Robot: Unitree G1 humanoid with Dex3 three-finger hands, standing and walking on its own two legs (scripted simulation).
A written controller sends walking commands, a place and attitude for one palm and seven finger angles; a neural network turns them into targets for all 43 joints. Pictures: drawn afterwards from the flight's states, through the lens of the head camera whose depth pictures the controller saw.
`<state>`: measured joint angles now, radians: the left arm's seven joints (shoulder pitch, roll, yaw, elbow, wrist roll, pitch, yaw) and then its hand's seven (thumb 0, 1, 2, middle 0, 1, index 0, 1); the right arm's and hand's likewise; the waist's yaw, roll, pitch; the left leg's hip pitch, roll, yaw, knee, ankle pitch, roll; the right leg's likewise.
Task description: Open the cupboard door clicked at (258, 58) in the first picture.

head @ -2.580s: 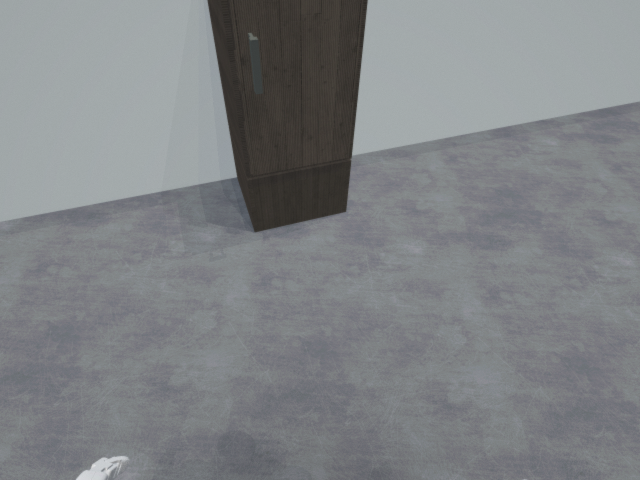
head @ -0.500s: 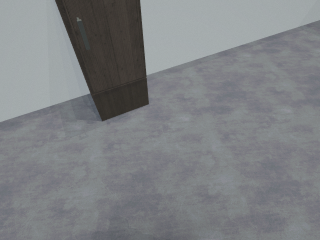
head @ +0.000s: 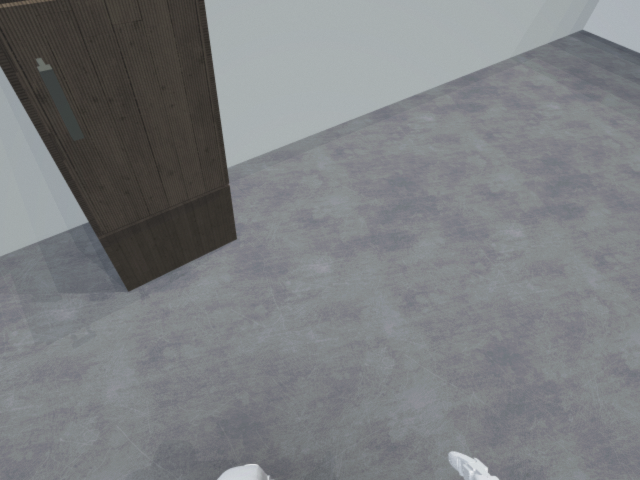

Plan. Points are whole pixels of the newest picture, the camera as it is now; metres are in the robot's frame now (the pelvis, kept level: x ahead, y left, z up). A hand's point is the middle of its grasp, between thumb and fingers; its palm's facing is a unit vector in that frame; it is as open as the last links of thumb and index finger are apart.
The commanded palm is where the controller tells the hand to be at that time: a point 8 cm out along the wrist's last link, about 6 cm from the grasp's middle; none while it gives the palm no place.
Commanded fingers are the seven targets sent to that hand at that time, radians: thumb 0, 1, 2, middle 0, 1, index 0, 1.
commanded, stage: walk to a spot facing it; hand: left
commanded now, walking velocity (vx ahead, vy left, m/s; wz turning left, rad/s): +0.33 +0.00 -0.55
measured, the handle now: (59, 100) +0.75 +0.62 +0.00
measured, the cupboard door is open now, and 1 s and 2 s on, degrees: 0 0 0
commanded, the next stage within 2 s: turn to face it in 0.50 s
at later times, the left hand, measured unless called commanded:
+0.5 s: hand (268, 331) +0.37 +0.12 -0.15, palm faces -0.32 -0.93 -0.16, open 7.4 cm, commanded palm none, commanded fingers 0.00 0.90 0.90 -0.20 -0.30 -0.20 -0.30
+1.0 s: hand (271, 303) +0.43 +0.13 -0.17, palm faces -0.14 -0.98 -0.14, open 7.3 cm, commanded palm none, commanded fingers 0.00 0.90 0.90 -0.20 -0.30 -0.20 -0.30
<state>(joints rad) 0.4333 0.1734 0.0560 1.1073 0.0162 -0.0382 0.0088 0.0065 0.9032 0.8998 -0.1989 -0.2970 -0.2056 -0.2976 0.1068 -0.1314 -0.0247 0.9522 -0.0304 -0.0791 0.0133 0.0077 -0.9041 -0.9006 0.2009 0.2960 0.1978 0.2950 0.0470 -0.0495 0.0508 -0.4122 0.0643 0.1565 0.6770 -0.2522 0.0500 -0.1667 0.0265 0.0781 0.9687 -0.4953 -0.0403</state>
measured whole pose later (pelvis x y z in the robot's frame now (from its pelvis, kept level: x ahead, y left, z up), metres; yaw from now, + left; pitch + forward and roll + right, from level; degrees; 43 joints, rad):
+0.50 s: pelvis +0.19 -0.01 +0.01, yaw -16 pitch +0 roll +0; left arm 0.09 0.18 0.07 0.92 0.03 0.02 -0.04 0.01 0.91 0.90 -0.19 -0.30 -0.20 -0.30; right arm 0.47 -0.13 -0.03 1.09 -0.03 -0.05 -0.02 0.01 -0.91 -0.90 0.20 0.30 0.20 0.29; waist -0.06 0.00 0.11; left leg 0.06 0.11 0.43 0.46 -0.47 -0.03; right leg -0.53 -0.03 -0.16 0.70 -0.19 -0.04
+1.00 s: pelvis +0.31 -0.03 +0.01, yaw -11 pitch +0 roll -2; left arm 0.17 0.18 0.05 0.96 0.02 0.01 0.02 0.00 0.91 0.90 -0.20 -0.30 -0.21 -0.30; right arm 0.24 -0.16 -0.04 0.99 -0.02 0.03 0.00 0.00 -0.92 -0.90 0.20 0.30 0.20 0.29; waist -0.01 -0.03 0.02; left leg -0.31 0.05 0.10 0.65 -0.35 0.01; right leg -0.28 -0.04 -0.24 0.62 -0.33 -0.03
